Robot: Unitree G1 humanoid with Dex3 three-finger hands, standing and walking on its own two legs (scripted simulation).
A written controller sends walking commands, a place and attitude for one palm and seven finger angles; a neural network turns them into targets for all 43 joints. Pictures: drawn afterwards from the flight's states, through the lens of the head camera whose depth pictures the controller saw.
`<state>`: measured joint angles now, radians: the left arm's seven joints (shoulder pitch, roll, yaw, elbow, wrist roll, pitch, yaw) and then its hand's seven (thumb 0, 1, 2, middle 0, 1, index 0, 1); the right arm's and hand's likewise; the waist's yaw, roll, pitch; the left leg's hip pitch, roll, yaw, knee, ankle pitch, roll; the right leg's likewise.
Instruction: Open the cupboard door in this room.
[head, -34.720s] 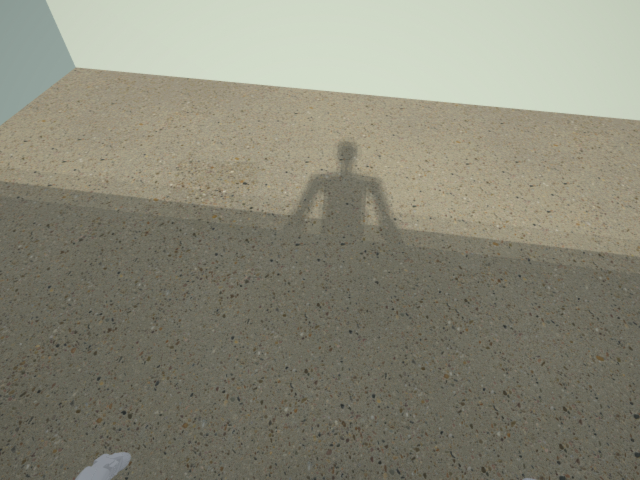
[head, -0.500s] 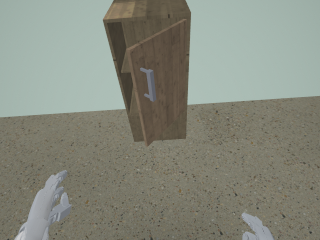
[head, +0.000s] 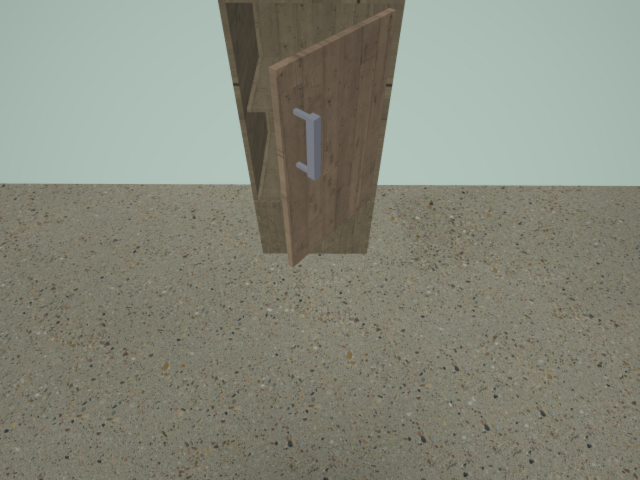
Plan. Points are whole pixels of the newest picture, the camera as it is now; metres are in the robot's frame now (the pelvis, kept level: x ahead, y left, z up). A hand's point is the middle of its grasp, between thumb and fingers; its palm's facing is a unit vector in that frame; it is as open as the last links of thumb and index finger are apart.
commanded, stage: let the arm hang, fingers relaxed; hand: left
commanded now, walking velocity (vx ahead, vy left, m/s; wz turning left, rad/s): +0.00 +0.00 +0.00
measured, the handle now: (306, 144) +0.75 +0.08 -0.02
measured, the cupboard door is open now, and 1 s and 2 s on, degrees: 49 49 49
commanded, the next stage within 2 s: look to check the result in 0.46 s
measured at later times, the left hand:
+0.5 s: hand out of the picture +0.11 +0.21 -0.15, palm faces -0.05 -0.95 -0.31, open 7.4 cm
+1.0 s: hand out of the picture +0.12 +0.21 -0.15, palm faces -0.05 -0.94 -0.33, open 7.4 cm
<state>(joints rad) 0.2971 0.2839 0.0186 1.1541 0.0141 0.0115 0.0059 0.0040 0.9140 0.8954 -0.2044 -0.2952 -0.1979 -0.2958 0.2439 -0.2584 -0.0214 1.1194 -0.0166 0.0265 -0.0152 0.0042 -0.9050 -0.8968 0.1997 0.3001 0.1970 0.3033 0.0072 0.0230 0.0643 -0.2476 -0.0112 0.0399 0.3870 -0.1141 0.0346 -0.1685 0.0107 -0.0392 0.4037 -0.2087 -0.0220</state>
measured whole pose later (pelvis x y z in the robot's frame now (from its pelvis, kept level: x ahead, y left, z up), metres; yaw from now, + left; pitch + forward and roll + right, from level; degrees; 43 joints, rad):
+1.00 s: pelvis +0.05 -0.02 +0.01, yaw -2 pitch -1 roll +0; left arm 0.13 0.30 0.01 1.15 0.01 -0.02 0.01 0.00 0.90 0.90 -0.20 -0.30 -0.20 -0.30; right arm 0.11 -0.30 -0.01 1.14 -0.01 0.00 -0.01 0.00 -0.90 -0.90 0.20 0.30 0.20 0.30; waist -0.01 0.02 0.06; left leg -0.14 0.02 0.06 0.30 -0.15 0.00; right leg -0.06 0.04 -0.02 0.28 -0.22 -0.05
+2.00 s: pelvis +0.02 -0.03 -0.01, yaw -29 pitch +2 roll +0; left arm 0.18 0.26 0.10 0.94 0.02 0.07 -0.01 0.00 0.90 0.90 -0.20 -0.30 -0.20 -0.30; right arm 0.08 -0.20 -0.05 0.88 -0.02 0.01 -0.05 0.00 -0.90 -0.90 0.20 0.30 0.20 0.30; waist 0.03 -0.04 0.10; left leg -0.26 0.05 -0.04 0.52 -0.27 -0.04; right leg -0.46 0.10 0.12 0.83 -0.45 0.02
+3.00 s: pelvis +0.11 -0.24 +0.00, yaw -62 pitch +0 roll +0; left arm 0.21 0.21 0.07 1.00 0.02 -0.03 -0.02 -0.01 0.93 0.90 -0.21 -0.30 -0.20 -0.30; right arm 0.21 -0.18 -0.05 0.95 -0.03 -0.03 0.02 0.00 -0.91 -0.90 0.20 0.30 0.19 0.30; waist -0.02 -0.03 0.07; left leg -0.46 0.12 0.09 0.72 -0.26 -0.06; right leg -0.19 0.02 -0.01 0.45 -0.27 -0.04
